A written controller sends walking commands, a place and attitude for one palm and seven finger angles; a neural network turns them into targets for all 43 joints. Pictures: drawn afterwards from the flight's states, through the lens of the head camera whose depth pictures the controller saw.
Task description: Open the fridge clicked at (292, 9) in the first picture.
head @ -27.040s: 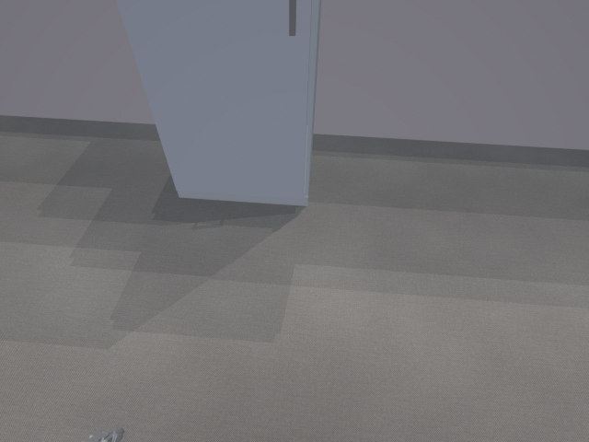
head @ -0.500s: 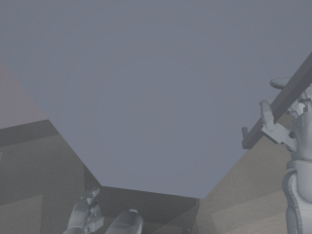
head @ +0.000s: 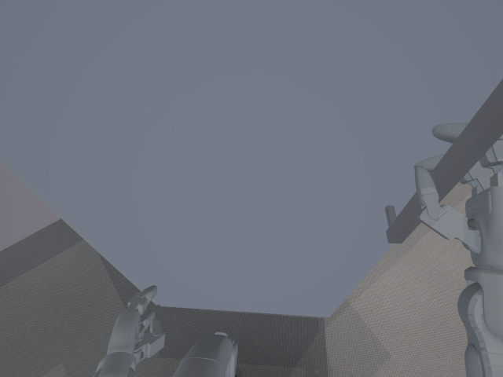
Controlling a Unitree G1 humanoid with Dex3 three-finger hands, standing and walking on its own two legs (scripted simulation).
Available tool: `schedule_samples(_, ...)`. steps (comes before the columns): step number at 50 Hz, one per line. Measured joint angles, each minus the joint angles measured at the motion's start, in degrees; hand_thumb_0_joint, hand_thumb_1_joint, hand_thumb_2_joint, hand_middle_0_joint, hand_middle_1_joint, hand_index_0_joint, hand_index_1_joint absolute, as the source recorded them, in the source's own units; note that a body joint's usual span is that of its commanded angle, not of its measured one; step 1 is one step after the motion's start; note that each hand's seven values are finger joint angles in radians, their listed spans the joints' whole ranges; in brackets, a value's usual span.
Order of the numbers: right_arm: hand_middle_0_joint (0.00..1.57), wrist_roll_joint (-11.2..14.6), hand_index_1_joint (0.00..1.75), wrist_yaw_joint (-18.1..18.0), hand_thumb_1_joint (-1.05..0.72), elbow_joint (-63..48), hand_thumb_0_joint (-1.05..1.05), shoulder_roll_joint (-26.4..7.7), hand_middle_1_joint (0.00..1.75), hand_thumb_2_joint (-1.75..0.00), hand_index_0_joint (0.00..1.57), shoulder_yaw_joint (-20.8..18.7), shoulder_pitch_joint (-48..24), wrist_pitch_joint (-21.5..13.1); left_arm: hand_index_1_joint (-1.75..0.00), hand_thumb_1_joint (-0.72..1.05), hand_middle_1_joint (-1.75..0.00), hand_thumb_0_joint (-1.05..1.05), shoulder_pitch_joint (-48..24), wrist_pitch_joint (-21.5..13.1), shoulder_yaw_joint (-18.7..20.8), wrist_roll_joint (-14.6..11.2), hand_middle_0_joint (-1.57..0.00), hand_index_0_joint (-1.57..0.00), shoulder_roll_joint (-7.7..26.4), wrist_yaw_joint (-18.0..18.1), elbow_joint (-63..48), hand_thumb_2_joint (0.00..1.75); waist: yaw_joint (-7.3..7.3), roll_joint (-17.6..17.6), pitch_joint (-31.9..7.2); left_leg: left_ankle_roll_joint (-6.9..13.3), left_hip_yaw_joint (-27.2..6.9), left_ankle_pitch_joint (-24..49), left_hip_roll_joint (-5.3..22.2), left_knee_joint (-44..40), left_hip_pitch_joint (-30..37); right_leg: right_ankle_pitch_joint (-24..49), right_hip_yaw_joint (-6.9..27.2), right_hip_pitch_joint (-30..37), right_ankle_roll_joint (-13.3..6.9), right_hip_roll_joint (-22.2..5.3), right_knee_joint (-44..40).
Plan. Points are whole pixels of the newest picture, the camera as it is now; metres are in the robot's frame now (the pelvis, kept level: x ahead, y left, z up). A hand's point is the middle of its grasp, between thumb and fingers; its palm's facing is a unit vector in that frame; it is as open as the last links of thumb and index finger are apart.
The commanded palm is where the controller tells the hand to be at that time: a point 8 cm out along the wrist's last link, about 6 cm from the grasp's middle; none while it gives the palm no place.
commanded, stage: walk backward, drawing the door open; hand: right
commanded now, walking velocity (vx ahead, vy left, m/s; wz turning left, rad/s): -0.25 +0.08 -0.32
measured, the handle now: (446, 154) +0.33 -0.17 +0.22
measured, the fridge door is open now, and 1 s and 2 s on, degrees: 41 73 70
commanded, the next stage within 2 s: stop walking and hold the door back in 0.74 s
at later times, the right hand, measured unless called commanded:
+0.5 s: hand (423, 375) +0.13 -0.12 +0.19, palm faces +0.49 +0.83 -0.25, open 6.9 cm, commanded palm +0.08 -0.15 +0.20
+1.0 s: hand out of the picture +0.02 -0.05 +0.19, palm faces +0.77 +0.57 -0.29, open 6.5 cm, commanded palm -0.01 -0.09 +0.18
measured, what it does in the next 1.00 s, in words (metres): steps to the left, turning right: left foot, then right foot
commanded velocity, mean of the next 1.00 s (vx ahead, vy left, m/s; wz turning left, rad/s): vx -0.13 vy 0.10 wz -0.50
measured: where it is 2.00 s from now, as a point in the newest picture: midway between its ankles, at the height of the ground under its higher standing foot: outside the picture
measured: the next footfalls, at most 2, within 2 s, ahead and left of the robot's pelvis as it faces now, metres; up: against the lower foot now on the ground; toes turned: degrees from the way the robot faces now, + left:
left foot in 0.18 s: +0.05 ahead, +0.21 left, +0.00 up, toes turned -4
right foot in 0.48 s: -0.07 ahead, +0.03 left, +0.00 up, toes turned -22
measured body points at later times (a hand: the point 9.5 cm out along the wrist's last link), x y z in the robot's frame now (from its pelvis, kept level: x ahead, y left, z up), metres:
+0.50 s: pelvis -0.07 +0.13 -0.01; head -0.03 +0.10 +0.43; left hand +0.16 +0.33 -0.08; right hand +0.10 -0.16 +0.20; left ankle +0.00 +0.21 -0.73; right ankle -0.11 +0.04 -0.74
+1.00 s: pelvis -0.10 +0.29 +0.01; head -0.07 +0.27 +0.45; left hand +0.18 +0.39 -0.10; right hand -0.02 -0.07 +0.21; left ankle -0.03 +0.38 -0.74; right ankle -0.16 +0.19 -0.65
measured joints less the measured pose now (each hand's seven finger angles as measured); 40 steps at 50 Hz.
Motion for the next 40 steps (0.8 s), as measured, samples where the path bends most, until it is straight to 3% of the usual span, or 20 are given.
schedule_samples(5,0.46,1.62,1.27,-0.57,-0.62,2.68,-0.09,0.74,1.39,-0.78,0.23,-0.50,-0.12,0.38,-0.30,0.90,-0.30,0.02,1.21,-0.16,-2.00,-1.01,-0.20,-0.21,-1.13,-1.26,-0.02,0.90,-1.86,-3.43,-0.46,-0.33,-1.39,3.40,0.18,-9.50,3.79,4.09,5.17,-0.71,2.94,-3.33,-3.55)
schedule_samples(8,0.46,2.82,1.27,-1.60,-0.63,3.53,-0.09,-0.08,1.39,-0.81,0.22,-2.61,0.23,1.05,-0.30,0.90,-0.30,0.02,1.95,0.10,-3.02,-1.16,-0.20,-0.21,-1.67,-1.45,-0.62,0.90,-2.66,-3.93,-2.02,-0.25,-1.35,6.85,0.76,-23.37,11.96,3.08,7.63,-3.81,3.67,-3.96,-0.42)
schedule_samples(9,0.46,2.95,1.27,-2.02,-0.63,3.32,-0.10,-0.95,1.40,-0.81,0.21,-4.04,0.25,1.27,-0.30,0.90,-0.30,0.02,1.83,0.21,-3.44,-1.24,-0.20,-0.21,-2.01,-1.56,-0.77,0.90,-3.09,-2.51,-2.72,0.58,-1.76,11.10,1.80,-28.30,13.79,-0.16,7.45,-5.92,3.18,-3.22,2.86)
schedule_samples(12,0.46,2.32,1.29,-2.43,-0.63,3.26,-0.10,0.68,1.40,-0.82,0.21,-6.72,0.74,0.36,-0.30,0.90,-0.30,0.02,-1.16,1.48,-2.95,-0.83,-0.21,-0.21,-0.11,-1.36,0.78,0.90,-2.47,-3.07,-0.94,2.83,0.11,11.62,1.60,-25.04,11.89,-13.00,7.49,-13.60,1.88,-0.66,24.92)
schedule_samples(15,0.46,2.31,1.31,-2.38,-0.62,2.15,-0.10,1.17,1.40,-0.82,0.22,-7.03,3.01,-0.21,-0.30,0.90,-0.30,0.02,-1.30,2.72,-1.58,-0.66,-0.21,-0.21,1.43,-0.53,0.85,0.90,-1.20,-1.63,0.04,3.79,2.36,11.75,3.26,-27.08,13.45,-15.96,1.97,-15.56,2.30,1.83,36.72)
schedule_samples(19,0.46,2.12,1.33,-2.13,-0.62,-0.23,-0.09,0.80,1.40,-0.81,0.24,-5.59,5.63,-0.93,-0.30,0.90,-0.30,0.02,0.90,3.25,-0.63,-0.22,-0.20,-0.21,2.79,0.81,-0.68,0.90,-0.34,1.14,-1.07,4.51,5.83,13.83,5.15,-30.24,13.98,-17.88,-4.83,-10.19,1.89,2.77,27.75)
schedule_samples(21,0.46,1.86,1.34,-1.78,-0.61,-1.60,-0.09,0.45,1.40,-0.81,0.25,-4.38,6.19,-1.17,-0.30,0.90,-0.30,0.02,2.02,3.17,-0.34,0.07,-0.20,-0.20,3.39,1.18,-1.40,0.90,-0.12,1.88,-2.42,4.78,7.79,14.25,5.40,-30.45,12.92,-16.23,-6.34,-6.45,1.53,2.59,19.27)
schedule_samples(23,0.47,1.24,1.33,-1.53,-0.59,-3.42,-0.11,0.02,1.42,-0.80,0.26,-3.31,6.36,-0.94,-0.30,0.90,-0.30,0.02,2.95,2.89,-0.08,0.22,-0.20,-0.20,4.05,1.31,-2.52,0.90,-0.01,1.94,-3.80,4.94,9.43,13.70,5.36,-28.29,10.66,-9.88,-6.61,-1.73,1.19,2.28,8.35)
schedule_samples(24,0.47,1.07,1.31,-1.79,-0.58,-4.63,-0.12,-0.14,1.43,-0.79,0.26,-2.78,6.30,-0.28,-0.30,0.90,-0.30,0.02,3.39,2.61,0.19,0.12,-0.20,-0.20,4.66,1.32,-3.61,0.90,0.10,0.90,-4.49,4.50,9.90,12.75,4.85,-25.06,8.51,-4.39,-5.13,0.30,-0.06,1.73,3.24)
schedule_samples(26,0.47,0.76,1.26,-1.89,-0.59,-3.93,-0.14,-0.96,1.43,-0.77,0.25,-2.34,5.11,-0.79,-0.30,0.90,-0.30,0.02,2.24,1.88,0.98,0.01,-0.20,-0.20,3.11,1.13,-2.44,0.90,-0.08,2.00,-3.14,2.26,4.97,2.91,3.82,-13.94,4.53,-3.82,-3.99,-0.12,-2.14,2.42,4.00)
schedule_samples(28,0.47,0.27,1.25,-1.10,-0.59,-2.22,-0.13,-1.27,1.42,-0.76,0.25,-2.02,4.47,-1.40,-0.30,0.90,-0.30,0.02,1.75,1.29,0.49,-0.07,-0.20,-0.20,1.19,0.25,-0.73,0.90,0.05,1.90,-2.24,0.88,1.41,-0.19,1.28,-4.57,1.93,-2.96,-1.70,0.67,-2.10,1.84,2.37)
schedule_samples(30,0.47,0.01,1.26,-0.48,-0.59,-0.56,-0.12,-1.41,1.41,-0.76,0.25,-1.39,3.98,-1.70,-0.30,0.90,-0.30,0.02,1.99,0.54,-0.40,-0.29,-0.20,-0.20,-0.25,-0.67,0.26,0.90,-0.06,0.73,-1.98,0.06,0.52,1.22,-0.22,-1.15,0.60,-0.40,1.14,1.29,-1.01,0.47,-0.76)
schedule_samples(36,0.46,1.64,1.31,-0.75,-0.61,1.93,-0.08,-0.31,1.40,-0.79,0.26,-1.38,4.06,-1.01,-0.30,0.90,-0.30,0.02,2.83,-0.23,-2.84,-0.97,-0.20,-0.21,-2.24,-1.70,0.52,0.90,-1.65,-3.05,-2.77,-0.58,-1.36,3.30,-0.51,-9.99,5.35,4.76,6.99,0.26,2.09,-2.85,-5.58)
schedule_samples(40,0.46,3.28,1.31,-1.73,-0.62,2.48,-0.08,-1.37,1.40,-0.82,0.24,-4.24,4.29,-0.16,-0.30,0.90,-0.30,0.02,2.70,-0.34,-3.65,-0.78,-0.21,-0.21,-2.80,-1.71,0.24,0.90,-2.59,-3.29,-4.28,-0.22,-1.49,6.88,-0.21,-27.77,15.81,4.57,10.10,-3.90,3.71,-2.82,-2.83)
